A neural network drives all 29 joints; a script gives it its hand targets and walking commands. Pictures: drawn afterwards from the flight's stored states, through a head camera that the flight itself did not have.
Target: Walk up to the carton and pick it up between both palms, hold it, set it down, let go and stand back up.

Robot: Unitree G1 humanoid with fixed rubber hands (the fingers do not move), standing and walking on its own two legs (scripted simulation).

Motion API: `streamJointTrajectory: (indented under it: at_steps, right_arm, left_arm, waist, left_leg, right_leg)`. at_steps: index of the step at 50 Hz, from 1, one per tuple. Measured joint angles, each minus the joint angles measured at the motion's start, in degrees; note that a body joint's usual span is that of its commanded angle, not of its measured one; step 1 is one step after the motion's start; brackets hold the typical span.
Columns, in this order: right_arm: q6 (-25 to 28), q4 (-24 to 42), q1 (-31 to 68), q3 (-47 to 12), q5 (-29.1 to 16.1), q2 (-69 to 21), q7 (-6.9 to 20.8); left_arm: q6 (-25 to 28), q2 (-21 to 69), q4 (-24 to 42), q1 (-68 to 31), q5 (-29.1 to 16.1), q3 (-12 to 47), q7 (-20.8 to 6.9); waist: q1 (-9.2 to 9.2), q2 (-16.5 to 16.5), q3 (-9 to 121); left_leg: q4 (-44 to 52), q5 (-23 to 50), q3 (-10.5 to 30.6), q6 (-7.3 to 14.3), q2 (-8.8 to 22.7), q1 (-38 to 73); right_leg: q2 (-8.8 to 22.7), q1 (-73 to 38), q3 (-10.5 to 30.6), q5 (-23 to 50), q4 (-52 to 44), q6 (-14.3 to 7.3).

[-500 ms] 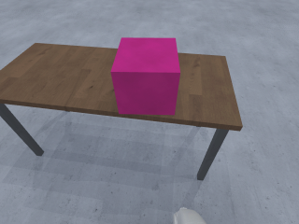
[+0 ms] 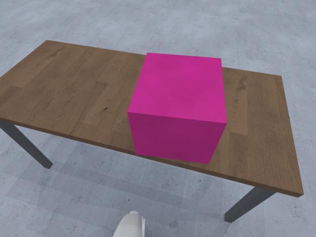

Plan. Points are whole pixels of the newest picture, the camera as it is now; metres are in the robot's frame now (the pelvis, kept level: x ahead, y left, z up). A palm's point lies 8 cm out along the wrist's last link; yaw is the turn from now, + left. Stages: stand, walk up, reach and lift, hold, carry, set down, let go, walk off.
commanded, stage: walk up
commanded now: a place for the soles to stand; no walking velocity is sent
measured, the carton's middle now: (177, 107) +0.51 -0.01 -0.01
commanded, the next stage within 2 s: none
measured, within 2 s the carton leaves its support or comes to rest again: neither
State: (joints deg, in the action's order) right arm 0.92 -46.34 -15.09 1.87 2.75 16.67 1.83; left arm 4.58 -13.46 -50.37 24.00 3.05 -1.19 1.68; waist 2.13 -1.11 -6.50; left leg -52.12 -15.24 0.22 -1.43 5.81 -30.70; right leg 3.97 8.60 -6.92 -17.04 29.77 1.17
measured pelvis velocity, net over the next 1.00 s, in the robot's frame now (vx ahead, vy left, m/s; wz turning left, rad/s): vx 0.04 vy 0.03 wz -0.05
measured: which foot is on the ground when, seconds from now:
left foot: up 0.00-0.04, down 0.06-1.00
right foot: down 0.00-0.08, up 0.10-0.32, down 0.34-1.00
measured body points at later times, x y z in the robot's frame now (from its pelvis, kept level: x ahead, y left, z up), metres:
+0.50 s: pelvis +0.04 +0.03 -0.02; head +0.07 +0.02 +0.43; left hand +0.15 +0.30 -0.14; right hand +0.14 -0.23 -0.15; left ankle +0.12 +0.15 -0.73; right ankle +0.04 -0.07 -0.73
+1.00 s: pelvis +0.04 +0.03 +0.00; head +0.05 +0.03 +0.45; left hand +0.13 +0.27 -0.14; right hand +0.08 -0.23 -0.14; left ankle +0.12 +0.15 -0.73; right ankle +0.04 -0.07 -0.73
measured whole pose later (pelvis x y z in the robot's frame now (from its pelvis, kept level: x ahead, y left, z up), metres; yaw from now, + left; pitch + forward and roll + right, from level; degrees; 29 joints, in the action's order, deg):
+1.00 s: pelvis +0.04 +0.03 +0.00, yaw -3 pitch -2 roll -1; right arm 0.5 -50.3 -16.4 -2.5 0.5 13.9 -1.0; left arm -1.7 -14.2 -50.7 13.5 0.3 1.1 -1.0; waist -0.6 0.0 -3.2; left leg -32.4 -10.8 -1.6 -0.7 3.4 -19.8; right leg -1.6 13.0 -4.7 -17.0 31.7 -2.4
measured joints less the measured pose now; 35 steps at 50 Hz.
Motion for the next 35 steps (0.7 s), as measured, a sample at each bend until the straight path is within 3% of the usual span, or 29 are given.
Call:
streamJointTrajectory:
  at_steps: [3,6,10,14,18,22,24,28,32,35]
  right_arm:
    - [1.12,0.57,1.72,-0.33,-0.24,-1.07,-0.07]
    - [1.14,0.1,2.54,-0.93,-0.97,-3.63,-0.91]
    - [-1.41,0.24,3.89,-2.91,-3.01,-6.71,-2.38]
    - [-2.2,0.54,4.96,-3.71,-1.79,-6.71,-3.02]
    - [-2.46,0.34,6.07,-3.48,-1.51,-4.42,-3.23]
    - [-2.94,-0.49,5.53,-2.58,-2.5,-2.39,-3.34]
    - [-2.31,-0.49,4.91,-2.32,-2.37,-1.72,-3.38]
    - [-1.09,-0.16,4.18,-2.45,-2.07,-1.75,-3.34]
    - [-2.29,-0.82,4.02,-2.75,-2.15,-1.5,-3.05]
    - [-2.44,-1.22,3.51,-3.14,-2.27,-1.49,-2.78]
  left_arm:
    - [-1.14,-0.83,-0.47,0.37,-0.33,0.73,-0.79]
    - [-3.38,-2.0,-0.18,-1.7,-1.29,1.55,-1.15]
    - [-6.56,-2.42,0.43,-5.08,-2.22,2.37,-0.34]
    - [-6.57,-1.73,0.73,-7.11,-2.12,2.46,-0.28]
    - [-6.01,-1.32,1.68,-8.56,-1.71,1.29,-0.7]
    - [-6.24,-1.17,2.28,-9.73,-3.41,0.78,-1.21]
    - [-6.58,-1.38,2.53,-10.61,-3.03,0.86,-1.37]
    - [-6.86,-2.65,4.0,-12.85,-2.02,0.81,-1.68]
    - [-6.66,-1.94,4.29,-13.39,-2.25,1.2,-1.99]
    - [-6.24,-1.01,3.53,-12.49,-3.26,1.79,-2.26]
  waist:
    - [0.46,0.37,0.14]
    - [0.28,2.35,-0.49]
    - [-0.39,3.45,-1.16]
    - [-1.37,2.57,-0.97]
    - [-1.66,0.33,-1.39]
    - [-2.31,-0.69,-0.07]
    - [-2.61,-0.85,0.67]
    - [-1.98,1.18,0.59]
    - [-2.12,1.0,1.09]
    - [-2.83,0.9,2.1]
  left_leg:
    - [13.42,12.25,-0.44,1.1,-0.7,4.79]
    - [12.36,2.4,-2.12,0.95,-2.89,6.56]
    - [10.9,2.27,-3.75,1.78,-3.0,6.57]
    - [11.65,2.32,-5.13,1.87,-2.31,6.5]
    - [10.12,1.66,-5.43,1.21,-0.58,5.78]
    - [9.82,-3.02,-3.82,3.61,-2.1,6.48]
    - [12.02,2.0,-3.94,4.28,-2.68,8.29]
    - [12.59,0.56,-4.94,1.6,-2.48,8.51]
    - [14.0,1.4,-4.52,0.93,-1.17,9.06]
    - [16.48,2.12,-3.57,1.98,-1.73,9.84]
  right_leg:
    - [1.86,0.51,0.71,-4.73,5.9,1.87]
    - [3.06,4.1,4.51,-12.85,17.19,0.9]
    - [-0.07,8.83,6.81,-20.23,25.63,0.6]
    - [-1.88,10.1,5.38,-16.11,21.25,0.04]
    - [-3.78,8.3,3.85,-5.33,14.1,-2.19]
    - [-4.01,7.37,3.24,-5.82,11.93,-2.95]
    - [-4.16,7.45,3.07,-5.54,11.2,-2.96]
    - [-4.15,8.71,4.18,-5.38,12.23,-2.98]
    - [-5.55,7.73,3.79,-3.59,9.64,-3.81]
    - [-5.69,6.59,3.32,-1.97,6.6,-4.13]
